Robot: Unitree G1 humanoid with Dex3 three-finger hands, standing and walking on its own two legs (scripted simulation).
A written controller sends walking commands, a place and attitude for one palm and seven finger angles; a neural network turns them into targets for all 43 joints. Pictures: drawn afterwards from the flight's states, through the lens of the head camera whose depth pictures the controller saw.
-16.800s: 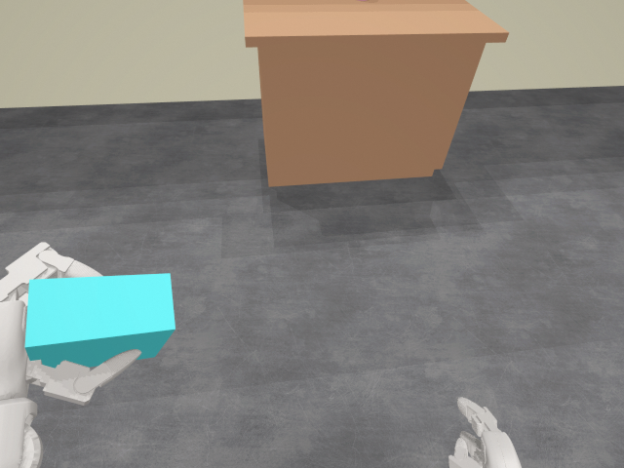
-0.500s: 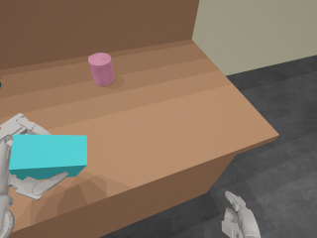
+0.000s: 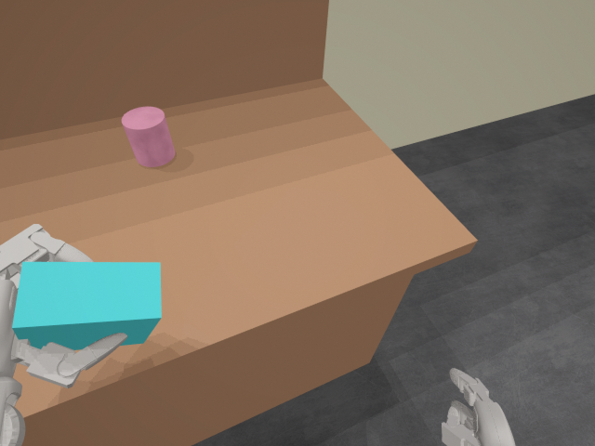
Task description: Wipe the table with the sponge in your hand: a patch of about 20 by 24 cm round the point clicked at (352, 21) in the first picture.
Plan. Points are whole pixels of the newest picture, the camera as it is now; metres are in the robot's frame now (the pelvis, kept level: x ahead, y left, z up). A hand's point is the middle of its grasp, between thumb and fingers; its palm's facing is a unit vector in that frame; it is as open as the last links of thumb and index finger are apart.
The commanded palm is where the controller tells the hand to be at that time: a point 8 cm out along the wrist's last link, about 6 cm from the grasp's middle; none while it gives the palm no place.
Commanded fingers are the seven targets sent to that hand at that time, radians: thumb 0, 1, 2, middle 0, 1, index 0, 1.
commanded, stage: shuffle to correct the standing spot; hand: left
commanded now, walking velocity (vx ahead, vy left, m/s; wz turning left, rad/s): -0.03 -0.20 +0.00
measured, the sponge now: (112, 308) +0.22 +0.21 +0.14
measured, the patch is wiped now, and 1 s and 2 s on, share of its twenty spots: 0.00 0.00 0.00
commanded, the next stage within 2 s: come to a stop and stand still in 1.32 s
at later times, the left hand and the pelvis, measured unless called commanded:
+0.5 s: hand (58, 302) +0.22 +0.25 +0.16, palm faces +0.31 -0.86 -0.41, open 9.9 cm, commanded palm +0.16 +0.29 +0.18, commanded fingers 0.00 0.10 1.30 -1.20 -1.60 -1.20 -1.60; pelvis +0.00 +0.01 +0.00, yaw +0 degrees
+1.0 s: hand (61, 301) +0.22 +0.25 +0.16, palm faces +0.32 -0.86 -0.40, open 9.9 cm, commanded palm +0.16 +0.29 +0.18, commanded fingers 0.00 0.10 1.30 -1.20 -1.60 -1.20 -1.60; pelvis +0.00 +0.01 +0.00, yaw +0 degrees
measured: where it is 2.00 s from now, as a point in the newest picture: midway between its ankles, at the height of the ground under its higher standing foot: outside the picture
